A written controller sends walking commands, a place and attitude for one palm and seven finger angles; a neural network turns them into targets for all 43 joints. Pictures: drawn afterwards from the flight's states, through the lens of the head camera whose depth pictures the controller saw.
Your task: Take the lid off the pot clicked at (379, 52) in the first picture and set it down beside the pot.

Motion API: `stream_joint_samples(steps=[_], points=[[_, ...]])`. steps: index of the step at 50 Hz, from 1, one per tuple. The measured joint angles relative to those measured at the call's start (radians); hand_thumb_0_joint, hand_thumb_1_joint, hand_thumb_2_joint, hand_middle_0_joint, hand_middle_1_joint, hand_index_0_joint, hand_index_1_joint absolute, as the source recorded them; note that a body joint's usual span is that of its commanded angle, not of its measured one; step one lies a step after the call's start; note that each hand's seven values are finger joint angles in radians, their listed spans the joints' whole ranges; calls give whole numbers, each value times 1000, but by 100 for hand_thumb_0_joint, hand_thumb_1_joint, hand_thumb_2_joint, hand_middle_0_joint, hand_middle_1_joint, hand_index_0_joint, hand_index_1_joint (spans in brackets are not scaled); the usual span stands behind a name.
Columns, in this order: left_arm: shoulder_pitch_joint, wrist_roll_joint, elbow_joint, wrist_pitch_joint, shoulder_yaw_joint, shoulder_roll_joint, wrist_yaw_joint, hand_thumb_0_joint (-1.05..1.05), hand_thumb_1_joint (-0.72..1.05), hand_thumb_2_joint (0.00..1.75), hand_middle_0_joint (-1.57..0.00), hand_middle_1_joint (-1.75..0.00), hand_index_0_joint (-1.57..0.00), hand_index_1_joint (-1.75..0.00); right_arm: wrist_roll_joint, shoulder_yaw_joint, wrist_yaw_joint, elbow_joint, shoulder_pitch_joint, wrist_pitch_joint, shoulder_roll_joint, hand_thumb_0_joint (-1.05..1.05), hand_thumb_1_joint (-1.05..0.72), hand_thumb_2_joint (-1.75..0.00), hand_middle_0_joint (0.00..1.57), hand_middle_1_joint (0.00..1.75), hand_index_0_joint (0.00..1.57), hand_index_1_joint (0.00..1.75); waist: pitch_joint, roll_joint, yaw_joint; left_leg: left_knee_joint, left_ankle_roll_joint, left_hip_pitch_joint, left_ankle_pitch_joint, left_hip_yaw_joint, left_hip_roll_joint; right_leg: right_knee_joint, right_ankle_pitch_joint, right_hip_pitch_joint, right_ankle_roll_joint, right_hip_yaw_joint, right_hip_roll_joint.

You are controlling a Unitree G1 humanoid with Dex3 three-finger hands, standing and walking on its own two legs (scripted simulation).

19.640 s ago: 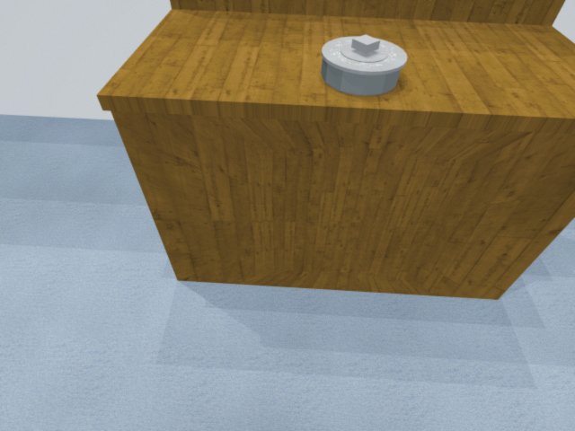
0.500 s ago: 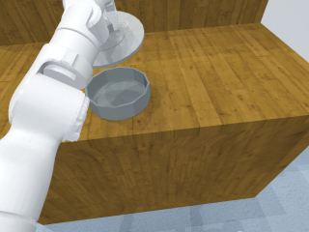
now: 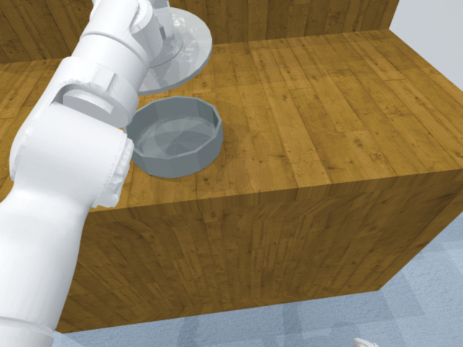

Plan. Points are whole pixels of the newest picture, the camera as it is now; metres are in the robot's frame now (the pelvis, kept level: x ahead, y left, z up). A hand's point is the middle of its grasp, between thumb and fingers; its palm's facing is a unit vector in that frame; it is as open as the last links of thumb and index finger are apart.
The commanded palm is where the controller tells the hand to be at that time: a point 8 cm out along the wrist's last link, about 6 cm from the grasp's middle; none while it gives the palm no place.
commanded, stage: move the lid sideways beside the pot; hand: left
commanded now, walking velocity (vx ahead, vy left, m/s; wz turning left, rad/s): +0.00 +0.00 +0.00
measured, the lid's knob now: (143, 32) +0.52 +0.11 +0.30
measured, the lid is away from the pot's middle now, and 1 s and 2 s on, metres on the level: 0.02 0.15 0.25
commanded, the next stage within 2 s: lower the lid onto the table in 1.96 s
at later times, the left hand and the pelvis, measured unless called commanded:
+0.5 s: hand (95, 40) +0.48 +0.17 +0.30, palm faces -0.15 -0.09 -0.98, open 7.0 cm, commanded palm +0.47 +0.17 +0.37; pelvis +0.00 +0.00 +0.00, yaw +1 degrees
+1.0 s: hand (46, 46) +0.46 +0.23 +0.31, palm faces -0.14 -0.10 -0.99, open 7.0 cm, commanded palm +0.45 +0.23 +0.37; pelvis -0.01 +0.01 +0.00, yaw +1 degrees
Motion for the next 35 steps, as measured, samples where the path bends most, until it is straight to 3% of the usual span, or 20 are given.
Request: stream_joint_samples(steps=[11, 24, 35], points=[[55, 11, -59, -35, 31, 82, -24, 5, 20, 90, -53, -90, -75, -101, 0, -12, 0, -13, 21, 25, -5, 1, -90, -90, 20, 30, 20, 30, -4, 0, 2, 8, -3, -2, -10, 3, 7, 0, -5, 0, -2, 3, 7], [110, 0, -136, -65, -6, 153, -58, 6, 21, 90, -53, -90, -75, -101, 13, -18, 2, -27, -3, 43, -7, 1, -91, -90, 20, 30, 20, 30, 6, -16, 14, 31, -3, -7, -17, -17, 5, 2, -9, 11, -3, -17, 4], [125, 6, -143, -85, 7, 196, -67, 6, 21, 90, -53, -90, -75, -101, 19, -12, 6, -41, -22, 60, -3, 0, -90, -90, 20, 30, 20, 30, 7, -14, 17, 41, 2, -13, -16, -21, -1, 4, -5, 12, 3, -21, -2]])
